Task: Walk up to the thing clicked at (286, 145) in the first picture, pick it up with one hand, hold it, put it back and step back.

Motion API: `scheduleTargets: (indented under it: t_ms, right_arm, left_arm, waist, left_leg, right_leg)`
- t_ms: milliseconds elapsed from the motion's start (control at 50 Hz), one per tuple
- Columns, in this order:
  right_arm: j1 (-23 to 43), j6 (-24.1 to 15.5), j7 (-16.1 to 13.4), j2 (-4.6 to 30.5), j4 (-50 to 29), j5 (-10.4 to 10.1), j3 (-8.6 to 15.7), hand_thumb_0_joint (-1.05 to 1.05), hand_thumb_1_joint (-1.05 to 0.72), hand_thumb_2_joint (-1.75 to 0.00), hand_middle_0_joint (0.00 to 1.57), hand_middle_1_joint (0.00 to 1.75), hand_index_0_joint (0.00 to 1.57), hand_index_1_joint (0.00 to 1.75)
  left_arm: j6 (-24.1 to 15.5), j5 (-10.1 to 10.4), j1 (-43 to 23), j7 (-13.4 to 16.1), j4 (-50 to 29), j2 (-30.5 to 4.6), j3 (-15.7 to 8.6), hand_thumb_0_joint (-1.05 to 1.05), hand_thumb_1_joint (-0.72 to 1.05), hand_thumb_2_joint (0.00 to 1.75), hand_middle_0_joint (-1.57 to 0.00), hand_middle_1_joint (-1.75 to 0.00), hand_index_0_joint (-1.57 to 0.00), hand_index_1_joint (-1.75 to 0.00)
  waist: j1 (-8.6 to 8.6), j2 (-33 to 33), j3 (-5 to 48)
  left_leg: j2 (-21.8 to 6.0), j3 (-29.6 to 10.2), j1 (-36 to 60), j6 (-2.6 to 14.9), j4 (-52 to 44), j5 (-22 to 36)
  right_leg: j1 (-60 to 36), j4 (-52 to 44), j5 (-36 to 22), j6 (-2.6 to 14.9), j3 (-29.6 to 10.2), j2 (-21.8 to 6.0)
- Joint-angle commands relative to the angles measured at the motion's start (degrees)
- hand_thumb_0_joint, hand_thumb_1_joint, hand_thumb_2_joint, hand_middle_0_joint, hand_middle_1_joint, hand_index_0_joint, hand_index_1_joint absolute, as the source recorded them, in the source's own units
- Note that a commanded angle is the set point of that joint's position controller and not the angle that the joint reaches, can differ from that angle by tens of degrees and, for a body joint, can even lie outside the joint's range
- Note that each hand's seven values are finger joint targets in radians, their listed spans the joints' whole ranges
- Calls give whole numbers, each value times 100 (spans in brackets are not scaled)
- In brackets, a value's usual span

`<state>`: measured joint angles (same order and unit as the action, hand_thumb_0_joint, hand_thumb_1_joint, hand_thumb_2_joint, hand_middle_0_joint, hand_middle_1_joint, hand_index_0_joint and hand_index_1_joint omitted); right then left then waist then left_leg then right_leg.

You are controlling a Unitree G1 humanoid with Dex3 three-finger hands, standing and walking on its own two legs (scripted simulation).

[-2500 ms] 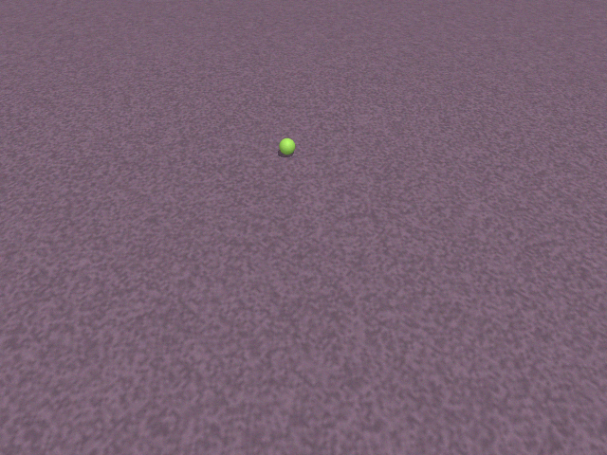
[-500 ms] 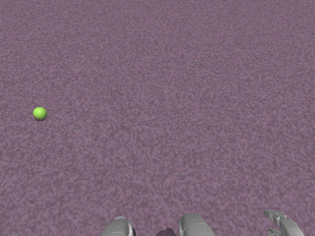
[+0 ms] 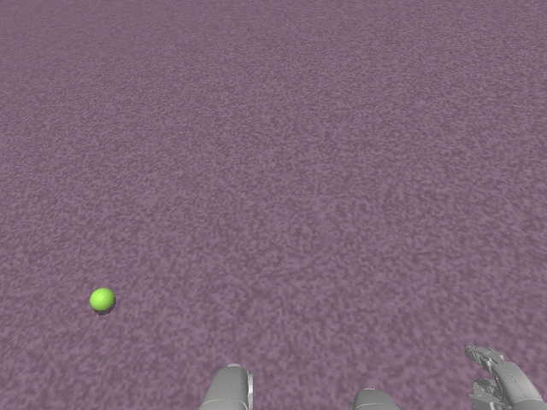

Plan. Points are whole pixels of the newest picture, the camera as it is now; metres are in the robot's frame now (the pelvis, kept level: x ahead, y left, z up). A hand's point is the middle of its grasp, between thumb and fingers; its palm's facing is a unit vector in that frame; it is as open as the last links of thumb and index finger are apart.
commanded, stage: walk up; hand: left
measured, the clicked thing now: (102, 299) +0.63 +0.75 -0.70
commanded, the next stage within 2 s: none
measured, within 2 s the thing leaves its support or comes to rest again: neither
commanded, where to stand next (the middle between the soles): +0.21 +0.81 m, yaw -43 degrees
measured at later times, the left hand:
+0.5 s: hand (15, 343) +0.28 +0.50 -0.11, palm faces -0.30 -0.76 -0.57, open 7.3 cm
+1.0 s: hand out of the picture +0.34 +0.78 -0.14, palm faces -0.33 -0.71 -0.62, open 7.3 cm
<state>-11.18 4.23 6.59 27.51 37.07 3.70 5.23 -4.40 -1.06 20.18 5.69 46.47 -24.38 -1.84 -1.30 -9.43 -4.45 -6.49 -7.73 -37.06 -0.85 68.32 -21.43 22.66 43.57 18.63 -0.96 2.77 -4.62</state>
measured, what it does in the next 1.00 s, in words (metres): steps to the left, turning right: left foot, then right foot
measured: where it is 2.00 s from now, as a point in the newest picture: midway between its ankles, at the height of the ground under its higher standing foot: outside the picture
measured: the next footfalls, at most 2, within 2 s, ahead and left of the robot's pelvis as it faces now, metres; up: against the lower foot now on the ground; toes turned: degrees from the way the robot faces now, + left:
left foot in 0.14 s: +0.15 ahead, +0.27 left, +0.00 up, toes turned -3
right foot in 0.48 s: +0.20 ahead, +0.13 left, +0.00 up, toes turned -20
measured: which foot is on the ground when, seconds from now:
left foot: up 0.00-0.12, down 0.14-0.50, up 0.52-0.84, down 0.86-1.00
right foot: down 0.00-0.16, up 0.18-0.46, down 0.48-0.88, up 0.90-1.00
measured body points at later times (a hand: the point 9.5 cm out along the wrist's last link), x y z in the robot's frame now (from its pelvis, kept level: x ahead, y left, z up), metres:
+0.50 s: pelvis +0.11 +0.23 -0.01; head +0.15 +0.18 +0.44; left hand +0.29 +0.54 -0.08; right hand +0.07 -0.10 -0.13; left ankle +0.11 +0.28 -0.70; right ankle +0.16 +0.14 -0.71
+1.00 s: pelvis +0.14 +0.50 -0.02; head +0.17 +0.48 +0.43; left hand +0.36 +0.82 -0.10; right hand +0.08 +0.16 -0.12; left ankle +0.18 +0.60 -0.70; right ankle +0.14 +0.29 -0.64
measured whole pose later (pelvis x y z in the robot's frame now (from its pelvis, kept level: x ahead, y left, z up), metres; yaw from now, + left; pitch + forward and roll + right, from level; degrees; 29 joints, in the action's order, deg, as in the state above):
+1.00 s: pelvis +0.14 +0.50 -0.02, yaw -23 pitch -2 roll -2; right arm -15.6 5.1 3.5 24.9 39.2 4.6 5.6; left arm -0.8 -1.0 16.2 7.5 49.6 -28.7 -5.4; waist -2.8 -3.7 -6.6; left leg -3.8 1.3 -25.9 0.4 58.4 -31.0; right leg 41.3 71.3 28.1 2.4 -6.6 0.0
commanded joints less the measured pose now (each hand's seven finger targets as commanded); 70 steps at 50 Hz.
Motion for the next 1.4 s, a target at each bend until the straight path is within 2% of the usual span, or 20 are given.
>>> scheduleTargets:
  t_ms: [0, 80, 120, 140, 180, 240, 360, 440, 480, 520, 660, 820, 860, 880, 920, 1040, 1180, 1220, 1260, 1380]
  right_arm:
    - [-152, 31, 84, 915, -440, -29, 475, 0, -90, -90, 20, 30, 20, 30]
    - [-257, -50, 68, 1031, -416, -11, 635, 0, -90, -90, 20, 30, 20, 30]
    - [-1458, -168, -64, 1143, -56, 124, 792, 0, -90, -90, 20, 30, 20, 30]
    - [-1569, -258, -164, 1559, -116, 231, 848, 0, -90, -90, 20, 30, 20, 30]
    - [-444, -346, -325, 2258, -347, 18, 896, 0, -90, -90, 20, 30, 20, 30]
    - [-66, -345, -405, 1169, -488, 107, 632, 0, -90, -90, 20, 30, 20, 30]
    - [-140, -276, -457, 809, -646, 167, 468, 0, -90, -90, 20, 30, 20, 30]
    - [528, -168, -381, 708, -1009, 94, 391, 0, -90, -90, 20, 30, 20, 30]
    - [-306, -138, -391, 449, -961, -19, 278, 0, -90, -90, 20, 30, 20, 30]
    - [-662, 79, -497, 1014, -837, 34, 520, 0, -90, -90, 20, 30, 20, 30]
    - [-574, 159, -174, 960, -462, 69, 487, 0, -90, -90, 20, 30, 20, 30]
    - [-930, 101, -185, 975, -345, -2, 574, 0, -90, -90, 20, 30, 20, 30]
    - [-1957, -21, -318, 1328, -45, 191, 733, 0, -90, -90, 20, 30, 20, 30]
    - [-1253, -84, -395, 1885, -262, 191, 755, 0, -90, -90, 20, 30, 20, 30]
    - [-59, -106, -475, 1968, -496, 30, 712, 0, -90, -90, 20, 30, 20, 30]
    - [-290, -173, -542, 982, -464, 86, 473, 0, -90, -90, 20, 30, 20, 30]
    - [-67, 4, -476, 546, -835, 13, 323, 0, -90, -90, 20, 30, 20, 30]
    - [-835, 42, -484, 404, -733, -24, 264, 0, -90, -90, 20, 30, 20, 30]
    - [-716, 164, -639, 1037, -788, 88, 539, 0, -90, -90, 20, 30, 20, 30]
    - [-473, 233, -306, 805, -589, 39, 504, 0, -90, -90, 20, 30, 20, 30]
  left_arm:
    - [-162, -217, -333, 136, -443, -2524, -933, 0, 90, 90, -20, -30, -20, -30]
    - [-99, -216, -403, 100, -450, -2532, -957, 0, 90, 90, -20, -30, -20, -30]
    - [-52, -219, -550, 134, -488, -1827, -775, 0, 90, 90, -20, -30, -20, -30]
    - [-22, -155, -437, 157, -509, -1035, -544, 0, 90, 90, -20, -30, -20, -30]
    - [-42, -10, -120, 387, -414, -1390, -475, 0, 90, 90, -20, -30, -20, -30]
    - [-10, 196, 210, 235, 165, -1726, -628, 0, 90, 90, -20, -30, -20, -30]
    - [81, 230, 566, 118, 2, -1291, -514, 0, 90, 90, -20, -30, -20, -30]
    - [82, 143, 1999, 209, 259, -1455, -731, 0, 90, 90, -20, -30, -20, -30]
    - [87, -27, 1852, 330, -130, -2044, -923, 0, 90, 90, -20, -30, -20, -30]
    - [90, 56, 513, 385, -687, -2103, -866, 0, 90, 90, -20, -30, -20, -30]
    - [16, -149, -309, 176, -725, -2133, -905, 0, 90, 90, -20, -30, -20, -30]
    - [71, -205, -387, 110, -658, -2406, -983, 0, 90, 90, -20, -30, -20, -30]
    - [149, -139, -526, 183, -650, -1349, -674, 0, 90, 90, -20, -30, -20, -30]
    - [146, -46, -553, 290, -716, -1095, -577, 0, 90, 90, -20, -30, -20, -30]
    - [93, -72, -909, 370, -539, -1659, -587, 0, 90, 90, -20, -30, -20, -30]
    - [164, 223, 97, 154, -55, -1318, -575, 0, 90, 90, -20, -30, -20, -30]
    - [115, 133, 1398, 254, 18, -1372, -656, 0, 90, 90, -20, -30, -20, -30]
    - [120, -29, 975, 307, -385, -1751, -769, 0, 90, 90, -20, -30, -20, -30]
    - [70, 35, -128, 423, -774, -2069, -840, 0, 90, 90, -20, -30, -20, -30]
    - [54, -80, -386, 219, -656, -1889, -793, 0, 90, 90, -20, -30, -20, -30]
  waist:
    - [-274, 2080, 186]
    - [-380, 2018, 449]
    - [-1147, 559, 895]
    - [-1169, -1419, 517]
    - [-479, -1867, 596]
    - [-342, -540, 384]
    - [-293, -324, 719]
    - [685, 551, 1113]
    - [527, 1965, 1638]
    - [60, 1219, 1093]
    - [-205, 1624, 192]
    - [-245, 2153, 695]
    - [-947, -464, 467]
    - [-641, -1374, 175]
    - [-402, -969, -310]
    - [-203, -536, 279]
    - [536, 506, 990]
    - [200, 1521, 1361]
    - [29, 1319, 906]
    - [-73, 1281, 181]
  left_leg:
    - [-125, 465, 513, 80, -634, 311]
    - [157, 843, 1560, 197, -1619, -326]
    - [474, 727, 3141, 168, -3126, -588]
    - [-551, -797, 2870, 65, -4269, -404]
    - [-1661, -2999, 2437, 949, -5086, -113]
    - [-750, -656, 2603, 665, -3866, 2027]
    - [-891, 188, 2712, 1138, -3439, 3761]
    - [-10, 1302, 822, 261, -1535, 3393]
    - [417, 546, -1305, -253, 604, -1331]
    - [226, -281, -1157, -391, 2032, -1311]
    - [115, 341, 388, 88, 1021, 31]
    - [245, 914, 1813, 339, -1896, -892]
    - [-61, -215, 2464, 316, -4197, -1390]
    - [-1165, -1917, 1864, 573, -4549, -176]
    - [-1587, -2760, 731, 1204, -5032, -548]
    - [-561, -305, 2582, 770, -3462, 3160]
    - [38, 762, 1476, 205, -1593, 3146]
    - [345, 244, -933, -333, 403, -1360]
    - [-109, -671, -811, -313, 2008, -1436]
    - [229, 198, 490, 82, 1414, -1]
  right_leg:
    - [1037, -1962, 1286, 1215, -1292, -790]
    - [1446, -1176, 1016, 1115, -1320, -741]
    - [2184, 1394, 272, 644, -563, -91]
    - [3066, 3010, 1790, 396, -62, 902]
    - [3234, 3789, 1576, 593, -876, 429]
    - [2790, 3069, 670, 360, -604, 208]
    - [1336, 1091, 363, 293, 172, 113]
    - [-1902, -1188, -1693, 631, 150, 277]
    - [-3412, -1316, -1819, 1636, -3163, -1897]
    - [-1731, -1948, -753, 2449, -4283, -2769]
    - [1150, -1771, 1520, 1157, -1590, -738]
    - [1366, -1042, 922, 999, -1807, -737]
    - [2618, 2105, 1283, 445, -509, 769]
    - [3429, 3132, 1846, 269, -514, 1375]
    - [2758, 3445, 1391, 446, -780, 573]
    - [1855, 2303, 780, 262, -219, 574]
    - [-1631, -1728, -1474, 485, -245, 264]
    - [-3061, -1153, -2477, 1598, -3231, -1926]
    - [-1283, -1825, -1735, 2634, -4545, -3035]
    - [892, -1343, 463, 1310, -1760, -794]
